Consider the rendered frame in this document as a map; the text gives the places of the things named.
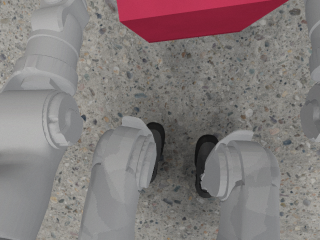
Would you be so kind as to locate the robot left shin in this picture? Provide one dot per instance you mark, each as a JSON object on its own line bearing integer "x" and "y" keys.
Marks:
{"x": 127, "y": 121}

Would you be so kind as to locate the carton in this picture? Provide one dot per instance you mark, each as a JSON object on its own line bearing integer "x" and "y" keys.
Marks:
{"x": 167, "y": 20}

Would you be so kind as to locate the left robot forearm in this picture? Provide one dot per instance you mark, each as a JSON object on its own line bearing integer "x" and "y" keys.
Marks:
{"x": 53, "y": 48}

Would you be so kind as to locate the right robot forearm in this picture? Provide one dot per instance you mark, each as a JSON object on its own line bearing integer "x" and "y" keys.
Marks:
{"x": 312, "y": 16}

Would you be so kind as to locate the robot right upper arm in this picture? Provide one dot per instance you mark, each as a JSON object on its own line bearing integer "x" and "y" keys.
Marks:
{"x": 310, "y": 114}

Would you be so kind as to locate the robot left upper arm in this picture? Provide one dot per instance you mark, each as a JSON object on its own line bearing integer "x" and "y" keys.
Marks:
{"x": 36, "y": 127}

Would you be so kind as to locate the right robot thigh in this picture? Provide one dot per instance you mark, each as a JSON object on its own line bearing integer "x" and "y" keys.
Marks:
{"x": 240, "y": 173}

